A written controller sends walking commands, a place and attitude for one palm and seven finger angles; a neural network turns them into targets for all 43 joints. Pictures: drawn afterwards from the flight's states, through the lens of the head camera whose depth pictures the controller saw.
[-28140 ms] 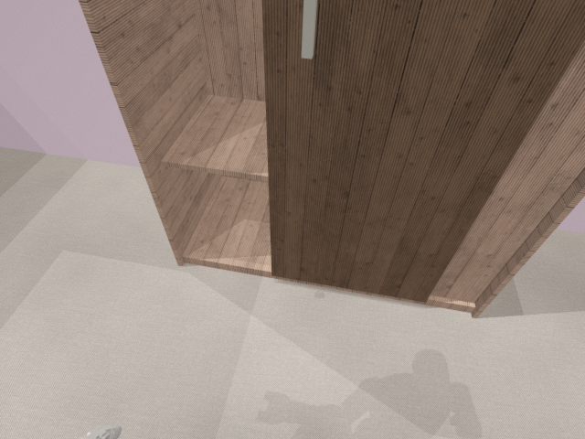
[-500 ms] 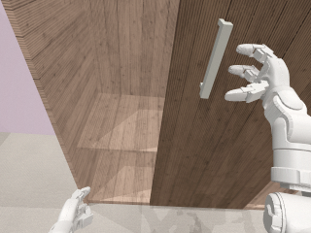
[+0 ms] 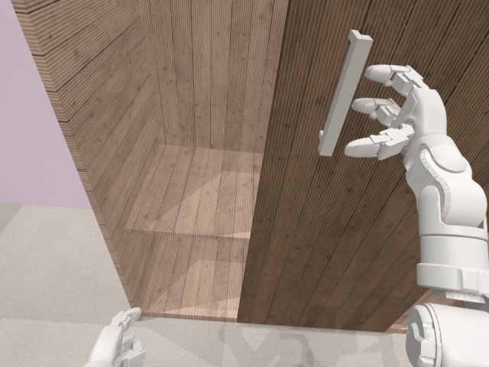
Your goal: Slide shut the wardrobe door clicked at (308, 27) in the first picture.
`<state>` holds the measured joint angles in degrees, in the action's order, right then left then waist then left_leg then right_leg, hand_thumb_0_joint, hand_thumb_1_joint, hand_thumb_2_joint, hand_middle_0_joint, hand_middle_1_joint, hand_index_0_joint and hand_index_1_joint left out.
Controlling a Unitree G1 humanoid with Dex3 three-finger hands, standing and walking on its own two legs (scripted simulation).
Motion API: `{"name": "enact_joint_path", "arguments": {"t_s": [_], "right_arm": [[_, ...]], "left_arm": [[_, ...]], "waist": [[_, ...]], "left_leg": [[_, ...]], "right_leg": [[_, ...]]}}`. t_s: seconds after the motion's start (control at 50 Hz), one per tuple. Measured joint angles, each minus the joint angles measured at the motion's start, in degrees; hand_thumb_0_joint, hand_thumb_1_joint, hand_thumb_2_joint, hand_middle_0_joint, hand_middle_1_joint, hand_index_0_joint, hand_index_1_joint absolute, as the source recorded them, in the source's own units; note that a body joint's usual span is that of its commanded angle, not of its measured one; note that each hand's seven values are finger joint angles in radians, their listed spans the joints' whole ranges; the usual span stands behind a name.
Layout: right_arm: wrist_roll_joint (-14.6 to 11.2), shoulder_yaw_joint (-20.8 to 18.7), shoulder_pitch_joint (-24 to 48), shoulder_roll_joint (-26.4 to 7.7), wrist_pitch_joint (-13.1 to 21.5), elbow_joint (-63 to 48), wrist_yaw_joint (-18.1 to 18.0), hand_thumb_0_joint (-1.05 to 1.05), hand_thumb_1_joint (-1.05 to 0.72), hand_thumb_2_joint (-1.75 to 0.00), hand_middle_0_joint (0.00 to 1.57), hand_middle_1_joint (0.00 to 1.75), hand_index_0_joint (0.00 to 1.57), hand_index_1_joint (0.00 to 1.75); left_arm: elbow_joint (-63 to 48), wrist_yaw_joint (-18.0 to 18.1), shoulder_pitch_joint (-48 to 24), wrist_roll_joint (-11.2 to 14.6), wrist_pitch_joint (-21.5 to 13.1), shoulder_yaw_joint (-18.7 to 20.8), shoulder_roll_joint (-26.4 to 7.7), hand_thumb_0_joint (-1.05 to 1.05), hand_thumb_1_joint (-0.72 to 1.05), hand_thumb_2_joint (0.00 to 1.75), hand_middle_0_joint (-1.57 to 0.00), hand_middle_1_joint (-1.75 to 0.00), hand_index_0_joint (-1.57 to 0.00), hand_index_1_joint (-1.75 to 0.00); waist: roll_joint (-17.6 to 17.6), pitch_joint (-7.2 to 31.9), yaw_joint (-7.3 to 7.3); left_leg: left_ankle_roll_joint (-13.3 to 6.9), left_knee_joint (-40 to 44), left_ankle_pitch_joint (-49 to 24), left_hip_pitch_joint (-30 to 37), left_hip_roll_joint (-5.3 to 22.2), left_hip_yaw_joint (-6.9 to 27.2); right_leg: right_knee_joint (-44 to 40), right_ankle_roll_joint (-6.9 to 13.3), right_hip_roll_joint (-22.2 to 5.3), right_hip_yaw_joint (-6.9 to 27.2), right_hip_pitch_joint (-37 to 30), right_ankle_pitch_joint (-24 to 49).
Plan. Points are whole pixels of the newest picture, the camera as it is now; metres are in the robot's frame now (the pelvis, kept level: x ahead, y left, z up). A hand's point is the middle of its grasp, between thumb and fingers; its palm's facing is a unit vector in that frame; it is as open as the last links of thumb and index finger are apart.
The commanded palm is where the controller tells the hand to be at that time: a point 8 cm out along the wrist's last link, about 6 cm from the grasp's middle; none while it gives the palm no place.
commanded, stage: feel for the door with the fingertips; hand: right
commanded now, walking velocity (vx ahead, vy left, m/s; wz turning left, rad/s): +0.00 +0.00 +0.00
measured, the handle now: (338, 97) +0.47 -0.11 +0.27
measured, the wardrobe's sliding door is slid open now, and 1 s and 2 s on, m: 0.38 0.38 0.38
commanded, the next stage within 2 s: slide the fingers in behind the handle in 0.54 s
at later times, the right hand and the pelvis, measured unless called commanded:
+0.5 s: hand (366, 111) +0.41 -0.14 +0.27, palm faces +0.02 +1.00 -0.01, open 14.0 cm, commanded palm +0.40 -0.19 +0.26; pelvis +0.00 +0.00 +0.00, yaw +0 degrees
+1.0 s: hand (367, 111) +0.42 -0.14 +0.27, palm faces +0.00 +1.00 -0.01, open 14.0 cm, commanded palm +0.39 -0.19 +0.26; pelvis +0.01 -0.01 +0.00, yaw +1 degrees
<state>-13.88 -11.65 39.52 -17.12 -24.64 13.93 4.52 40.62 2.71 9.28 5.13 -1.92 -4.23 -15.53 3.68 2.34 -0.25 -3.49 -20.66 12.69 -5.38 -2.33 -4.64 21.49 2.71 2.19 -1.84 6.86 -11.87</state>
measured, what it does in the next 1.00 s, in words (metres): stands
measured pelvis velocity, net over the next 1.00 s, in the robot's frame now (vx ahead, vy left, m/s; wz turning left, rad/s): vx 0.01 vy -0.01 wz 0.01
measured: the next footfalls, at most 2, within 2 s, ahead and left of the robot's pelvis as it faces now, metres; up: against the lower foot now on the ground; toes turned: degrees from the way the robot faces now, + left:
none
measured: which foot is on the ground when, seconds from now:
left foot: down 0.00-1.00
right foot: down 0.00-1.00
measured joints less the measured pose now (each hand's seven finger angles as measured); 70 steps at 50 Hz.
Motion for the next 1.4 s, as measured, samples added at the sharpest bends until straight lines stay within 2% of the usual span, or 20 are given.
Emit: {"name": "enact_joint_path", "arguments": {"t_s": [0.18, 0.34, 0.5, 0.64, 0.72, 0.94, 1.1, 1.2, 1.4], "right_arm": [[0.5, 0.0, -0.7, 0.6, -2.1, -0.3, -1.9, -0.01, 0.50, -0.30, 0.30, 1.20, 0.30, 1.20], [1.0, 0.7, 2.7, 0.3, -0.8, 3.6, -2.2, -0.01, 0.50, -0.30, 0.30, 1.20, 0.30, 1.20], [1.4, 0.6, 7.3, -0.6, 0.6, 11.4, -1.7, -0.01, 0.50, -0.30, 0.30, 1.20, 0.30, 1.20], [1.8, -0.5, 7.3, -1.3, 3.2, 12.9, -0.8, -0.01, 0.50, -0.30, 0.35, 1.24, 0.30, 1.20], [1.9, -0.7, 6.9, -1.3, 3.6, 12.5, -0.5, -0.01, 0.50, -0.30, 0.36, 1.25, 0.31, 1.20], [1.9, -0.6, 4.7, -0.6, 2.8, 8.9, -1.2, -0.01, 0.50, -0.30, 0.33, 1.23, 0.30, 1.20], [1.2, 0.9, 2.5, 2.1, 1.0, 3.9, -2.2, -0.01, 0.50, -0.30, 0.31, 1.21, 0.30, 1.20], [1.7, 1.8, 3.3, 2.7, -0.4, 4.4, -3.7, -0.01, 0.50, -0.30, 0.31, 1.21, 0.30, 1.20], [1.7, 2.7, 4.4, 4.0, -0.4, 3.9, -4.5, -0.01, 0.50, -0.30, 0.30, 1.20, 0.30, 1.20]], "left_arm": [[-0.5, -0.1, -0.8, -0.1, 0.9, -0.2, 0.5, 0.01, 0.91, 0.90, -0.20, -0.30, -0.20, -0.30], [0.1, 0.4, -1.2, -0.1, 0.4, -0.1, 0.4, 0.01, 0.91, 0.90, -0.20, -0.30, -0.20, -0.30], [0.4, 0.7, -0.3, -0.1, 0.1, 0.1, 0.3, 0.01, 0.91, 0.90, -0.20, -0.30, -0.20, -0.30], [0.4, 0.5, 2.4, -0.2, -0.5, 0.8, 0.0, 0.01, 0.91, 0.90, -0.20, -0.30, -0.20, -0.30], [0.9, 0.3, 3.5, -0.3, -0.6, 1.0, -0.3, 0.01, 0.91, 0.90, -0.20, -0.30, -0.20, -0.30], [0.4, 0.0, 3.1, -0.3, -0.8, 1.0, 0.0, 0.01, 0.91, 0.90, -0.20, -0.30, -0.20, -0.30], [0.0, -0.3, 0.9, -0.5, -0.4, 0.6, 0.4, 0.01, 0.91, 0.90, -0.20, -0.30, -0.20, -0.30], [-0.2, -0.1, -0.9, -0.6, 0.0, 0.2, 1.0, 0.01, 0.91, 0.90, -0.20, -0.30, -0.20, -0.30], [-0.4, -0.3, -1.2, -0.7, 0.7, 0.1, 1.2, 0.01, 0.91, 0.90, -0.20, -0.30, -0.20, -0.30]], "waist": [[0.0, 0.1, 0.19], [-0.4, -0.3, -0.14], [-0.6, -0.3, 0.60], [-0.6, -0.4, 1.09], [-0.5, -0.3, 1.12], [-0.4, -0.1, 1.20], [-0.2, 0.2, 0.34], [-0.5, 0.1, 0.07], [-0.5, 0.2, -0.20]], "left_leg": [[0.0, 0.1, -0.1, 0.1, -0.2, 0.5], [0.0, 0.2, -0.3, 0.1, -0.1, -0.1], [0.0, 0.5, -0.5, -0.6, -0.2, -0.2], [0.1, 0.8, -0.5, -0.9, -0.2, 0.2], [0.2, 0.8, -0.4, -0.9, -0.2, 0.3], [0.5, 0.6, -0.2, -0.7, -0.1, 0.8], [0.7, 0.4, 0.1, -0.1, 0.2, 0.7], [0.6, 0.3, 0.2, 0.0, 0.2, 0.5], [0.6, 0.5, 0.1, 0.3, 0.3, 0.3]], "right_leg": [[0.0, 0.0, -0.2, -0.5, -0.2, -0.1], [0.1, 0.0, -0.1, 0.1, 0.1, 0.1], [0.1, 0.0, -0.1, 0.2, 1.0, 0.2], [-0.1, 0.1, -0.2, -0.1, 1.1, 0.1], [0.0, 0.2, -0.2, -0.2, 1.2, -0.2], [0.0, 0.5, 0.0, -0.6, 0.8, -0.4], [-0.1, 0.6, 0.3, -0.5, 0.2, -0.5], [0.1, 0.6, 0.3, -0.3, 0.1, -0.5], [-0.3, 0.5, 0.4, -0.1, -0.2, -0.3]]}}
